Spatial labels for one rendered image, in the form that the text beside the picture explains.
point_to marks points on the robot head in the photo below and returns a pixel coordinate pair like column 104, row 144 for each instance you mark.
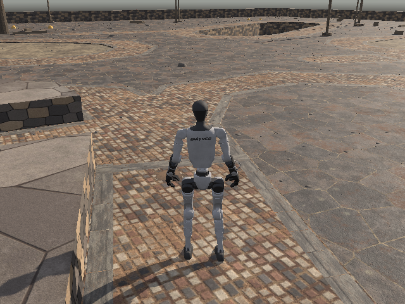
column 200, row 110

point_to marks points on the robot right forearm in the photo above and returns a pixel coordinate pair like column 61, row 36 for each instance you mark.
column 231, row 166

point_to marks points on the right robot hand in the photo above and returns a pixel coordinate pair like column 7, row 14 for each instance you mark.
column 231, row 178

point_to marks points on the robot left forearm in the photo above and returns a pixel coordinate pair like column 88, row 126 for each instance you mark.
column 172, row 167

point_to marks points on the left robot hand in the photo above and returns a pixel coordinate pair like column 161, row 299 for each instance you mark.
column 173, row 178

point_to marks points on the robot left foot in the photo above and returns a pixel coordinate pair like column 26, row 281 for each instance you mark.
column 188, row 254

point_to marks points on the robot left upper arm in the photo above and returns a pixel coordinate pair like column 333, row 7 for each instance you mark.
column 178, row 143

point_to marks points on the robot right upper arm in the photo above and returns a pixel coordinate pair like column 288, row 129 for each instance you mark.
column 222, row 135

